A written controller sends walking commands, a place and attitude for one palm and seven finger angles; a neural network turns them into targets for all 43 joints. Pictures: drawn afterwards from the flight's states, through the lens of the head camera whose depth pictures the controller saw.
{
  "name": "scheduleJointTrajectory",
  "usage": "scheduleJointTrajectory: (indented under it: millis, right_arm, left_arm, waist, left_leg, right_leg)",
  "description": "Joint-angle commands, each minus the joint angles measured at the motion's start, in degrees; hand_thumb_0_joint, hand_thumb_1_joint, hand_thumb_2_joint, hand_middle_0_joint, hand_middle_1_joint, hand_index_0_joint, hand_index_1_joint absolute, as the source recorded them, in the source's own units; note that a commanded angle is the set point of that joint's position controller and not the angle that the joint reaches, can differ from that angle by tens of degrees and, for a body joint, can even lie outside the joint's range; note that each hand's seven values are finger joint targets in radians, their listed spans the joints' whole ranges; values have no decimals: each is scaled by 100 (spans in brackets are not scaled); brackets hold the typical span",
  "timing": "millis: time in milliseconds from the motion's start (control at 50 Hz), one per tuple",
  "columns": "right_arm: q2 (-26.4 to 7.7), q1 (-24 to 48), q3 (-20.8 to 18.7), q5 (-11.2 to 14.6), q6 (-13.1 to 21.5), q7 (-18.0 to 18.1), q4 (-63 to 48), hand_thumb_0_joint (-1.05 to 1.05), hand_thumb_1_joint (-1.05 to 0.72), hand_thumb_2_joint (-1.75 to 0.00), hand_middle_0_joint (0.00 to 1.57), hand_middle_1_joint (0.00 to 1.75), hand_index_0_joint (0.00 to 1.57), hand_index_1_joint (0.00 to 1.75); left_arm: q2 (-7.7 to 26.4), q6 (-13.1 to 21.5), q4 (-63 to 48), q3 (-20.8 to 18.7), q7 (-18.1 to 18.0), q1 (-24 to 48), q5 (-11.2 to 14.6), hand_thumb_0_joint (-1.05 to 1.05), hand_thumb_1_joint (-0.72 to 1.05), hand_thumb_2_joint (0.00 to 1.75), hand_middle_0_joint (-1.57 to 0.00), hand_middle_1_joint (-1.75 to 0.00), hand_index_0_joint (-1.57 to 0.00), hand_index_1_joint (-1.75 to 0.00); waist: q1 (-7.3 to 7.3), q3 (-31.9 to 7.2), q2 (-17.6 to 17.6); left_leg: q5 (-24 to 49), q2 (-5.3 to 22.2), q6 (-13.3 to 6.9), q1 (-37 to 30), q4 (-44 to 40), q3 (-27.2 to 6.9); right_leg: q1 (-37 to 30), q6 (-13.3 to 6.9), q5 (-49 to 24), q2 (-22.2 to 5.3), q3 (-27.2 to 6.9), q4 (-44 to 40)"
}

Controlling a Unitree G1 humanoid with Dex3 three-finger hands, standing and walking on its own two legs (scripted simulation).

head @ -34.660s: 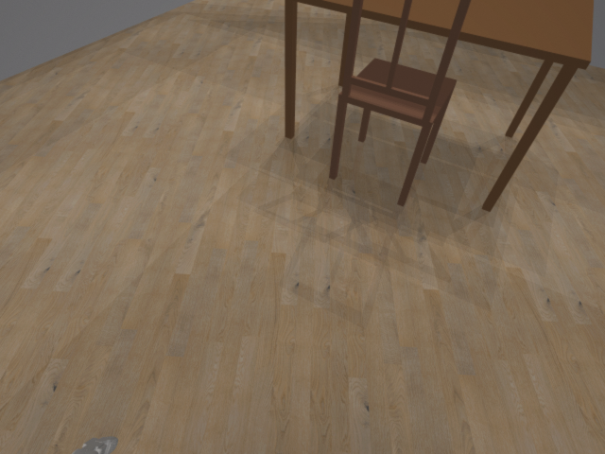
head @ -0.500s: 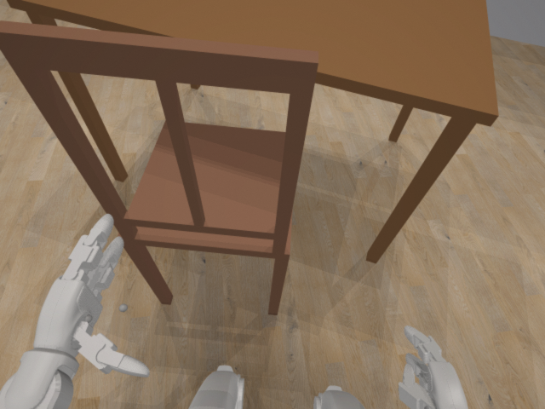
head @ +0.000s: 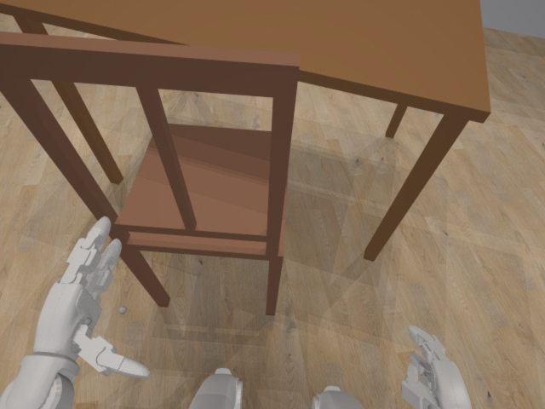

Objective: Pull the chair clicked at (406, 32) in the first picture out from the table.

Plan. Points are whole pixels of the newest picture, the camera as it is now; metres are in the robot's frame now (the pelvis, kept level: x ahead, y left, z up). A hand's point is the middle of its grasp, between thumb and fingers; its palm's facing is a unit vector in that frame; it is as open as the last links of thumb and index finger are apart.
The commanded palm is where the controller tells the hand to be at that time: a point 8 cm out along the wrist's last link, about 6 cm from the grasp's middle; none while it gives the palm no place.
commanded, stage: aim the fingers beside a spindle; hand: left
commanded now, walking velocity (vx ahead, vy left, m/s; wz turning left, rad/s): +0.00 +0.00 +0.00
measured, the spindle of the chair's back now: (174, 172) +0.47 +0.19 +0.04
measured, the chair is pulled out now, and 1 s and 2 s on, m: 0.19 0.19 0.19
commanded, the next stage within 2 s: none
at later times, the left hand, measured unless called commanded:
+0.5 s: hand (145, 292) +0.27 +0.19 +0.03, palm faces -0.04 -1.00 -0.05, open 16.9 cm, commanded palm +0.25 +0.25 +0.03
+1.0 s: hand (155, 276) +0.30 +0.19 +0.01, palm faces -0.04 -1.00 -0.04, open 17.0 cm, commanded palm +0.28 +0.24 +0.01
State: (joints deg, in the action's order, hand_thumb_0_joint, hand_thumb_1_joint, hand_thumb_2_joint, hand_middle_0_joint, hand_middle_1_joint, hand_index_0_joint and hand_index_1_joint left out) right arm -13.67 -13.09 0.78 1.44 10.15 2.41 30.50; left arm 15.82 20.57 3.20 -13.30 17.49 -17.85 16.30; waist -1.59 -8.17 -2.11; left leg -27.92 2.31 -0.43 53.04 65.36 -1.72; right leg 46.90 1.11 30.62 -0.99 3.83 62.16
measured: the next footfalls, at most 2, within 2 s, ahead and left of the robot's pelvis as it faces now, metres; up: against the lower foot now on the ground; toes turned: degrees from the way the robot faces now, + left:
none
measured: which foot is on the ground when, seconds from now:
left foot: down 0.00-1.00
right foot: down 0.00-1.00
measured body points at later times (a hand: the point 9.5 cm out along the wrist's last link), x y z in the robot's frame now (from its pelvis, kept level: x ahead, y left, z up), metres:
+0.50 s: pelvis +0.00 -0.01 -0.01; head +0.08 +0.00 +0.43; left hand +0.26 +0.24 +0.03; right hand +0.16 -0.26 -0.09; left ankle +0.04 +0.11 -0.65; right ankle +0.00 -0.14 -0.65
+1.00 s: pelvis -0.01 -0.01 -0.02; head +0.09 +0.00 +0.42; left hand +0.29 +0.24 +0.01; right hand +0.15 -0.26 -0.11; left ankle +0.04 +0.11 -0.65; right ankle +0.00 -0.14 -0.65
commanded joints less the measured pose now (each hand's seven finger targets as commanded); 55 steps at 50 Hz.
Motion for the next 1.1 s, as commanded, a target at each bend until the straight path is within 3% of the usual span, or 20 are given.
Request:
scheduleJointTrajectory:
  millis: [0,140,180,220,260,340,420,440,480,540,620,720,800,920,980,1080]
  right_arm:
    - [-812,140,-396,41,320,69,-817,0,-90,-90,20,30,20,30]
    - [-814,130,-393,30,310,88,-717,0,-90,-90,20,30,20,30]
    - [-816,150,-381,38,315,82,-743,0,-90,-90,20,30,20,30]
    - [-837,136,-382,27,309,97,-690,0,-90,-90,20,30,20,30]
    - [-835,122,-371,18,322,90,-704,0,-90,-90,20,30,20,30]
    - [-846,112,-376,17,283,84,-673,0,-90,-90,20,30,20,30]
    - [-859,111,-388,10,263,72,-667,0,-90,-90,20,30,20,30]
    - [-858,77,-372,5,249,64,-680,0,-90,-90,20,30,20,30]
    - [-879,59,-377,2,213,70,-634,0,-90,-90,20,30,20,30]
    - [-879,53,-383,3,203,56,-650,0,-90,-90,20,30,20,30]
    - [-894,30,-395,0,189,33,-635,0,-90,-90,20,30,20,30]
    - [-886,2,-413,-17,158,-3,-615,0,-90,-90,20,30,20,30]
    - [-911,-8,-418,-19,96,5,-574,0,-90,-90,20,30,20,30]
    - [-922,-22,-409,-31,84,33,-517,0,-90,-90,20,30,20,30]
    - [-917,-31,-414,-30,78,6,-528,0,-90,-90,20,30,20,30]
    - [-938,-44,-413,-30,-3,-14,-527,0,-90,-90,20,30,20,30]
  left_arm:
    - [798,431,-1151,-459,27,418,137,0,-50,30,-6,-8,-6,-8]
    - [875,498,-896,-526,82,598,129,0,-50,30,-6,-8,-6,-8]
    - [747,533,-906,-350,117,727,118,0,-50,30,-6,-8,-6,-8]
    - [921,543,-767,-497,98,864,103,0,-50,30,-6,-8,-6,-8]
    - [826,595,-864,-358,99,1058,86,0,-50,30,-6,-8,-6,-8]
    - [888,571,-578,-456,41,1143,72,0,-50,30,-6,-8,-6,-8]
    - [923,582,-470,-470,-15,1260,37,0,-50,30,-6,-8,-6,-8]
    - [839,570,-430,-387,-14,1370,42,0,-50,30,-6,-8,-6,-8]
    - [996,579,-246,-542,-29,1556,41,0,-50,30,-6,-8,-6,-8]
    - [853,615,-216,-408,-12,1640,21,0,-50,30,-6,-8,-6,-8]
    - [906,657,-187,-436,-28,1702,9,0,-50,30,-6,-8,-6,-8]
    - [779,672,-80,-325,-88,1719,-32,0,-50,30,-6,-8,-6,-8]
    - [914,711,111,-447,-143,2163,-80,0,-50,30,-6,-8,-6,-8]
    - [1014,784,193,-465,-85,2676,-92,0,-50,30,-6,-8,-6,-8]
    - [884,736,220,-346,-40,2593,-85,0,-50,30,-6,-8,-6,-8]
    - [843,629,567,-345,-98,2787,-123,0,-50,30,-6,-8,-6,-8]
  waist:
    - [-21,-1341,-147]
    - [-68,-1335,-93]
    - [-95,-1270,-202]
    - [-90,-1298,-70]
    - [-88,-1417,-284]
    - [-82,-1400,-143]
    - [-31,-1508,-227]
    - [-79,-1565,-93]
    - [-69,-1534,-44]
    - [-64,-1659,-126]
    - [-36,-1805,-166]
    - [-72,-1738,-63]
    - [-125,-1629,-3]
    - [-130,-1934,-160]
    - [-79,-2076,-306]
    - [-135,-1854,-59]
  left_leg:
    - [1313,-164,-82,-1420,-981,-68]
    - [1379,-164,-102,-1278,-824,-25]
    - [1315,-167,-99,-1293,-828,-21]
    - [1256,-155,-113,-1177,-781,-28]
    - [1341,-164,-105,-1268,-770,-26]
    - [1256,-154,-110,-1133,-742,-12]
    - [1296,-141,-109,-1145,-731,-9]
    - [1281,-155,-122,-1095,-702,4]
    - [1232,-158,-114,-990,-662,22]
    - [1320,-149,-116,-1028,-643,25]
    - [1448,-131,-115,-1084,-620,3]
    - [1532,-126,-110,-1036,-562,-10]
    - [1170,-131,-110,-826,-486,12]
    - [1246,-109,-117,-938,-403,-39]
    - [1418,-104,-89,-1088,-407,-60]
    - [1182,-113,-92,-810,-353,-61]
  right_leg:
    - [-312,-166,-1169,228,74,-870]
    - [-272,-160,-1305,216,1,-817]
    - [-170,-165,-1228,207,7,-804]
    - [-171,-164,-1160,217,-19,-785]
    - [-151,-176,-1238,191,-22,-727]
    - [-113,-166,-1163,196,-42,-723]
    - [-74,-181,-1160,197,-55,-670]
    - [-120,-162,-1197,188,-72,-669]
    - [-138,-159,-1182,188,-111,-664]
    - [-108,-168,-1260,183,-102,-596]
    - [-91,-183,-1364,186,-91,-523]
    - [36,-182,-1471,183,-64,-441]
    - [225,-173,-1140,176,-108,-441]
    - [325,-208,-1133,193,-113,-320]
    - [358,-224,-1245,180,-81,-266]
    - [519,-206,-1084,190,-75,-243]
